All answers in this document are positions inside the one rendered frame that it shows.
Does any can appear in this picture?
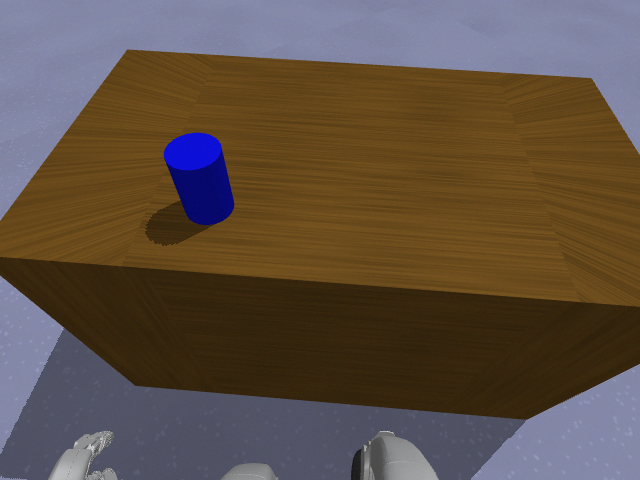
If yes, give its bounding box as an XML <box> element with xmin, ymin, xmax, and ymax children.
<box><xmin>164</xmin><ymin>133</ymin><xmax>234</xmax><ymax>225</ymax></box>

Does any left robot hand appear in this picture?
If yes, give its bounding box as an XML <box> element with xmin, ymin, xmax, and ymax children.
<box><xmin>48</xmin><ymin>431</ymin><xmax>123</xmax><ymax>480</ymax></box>

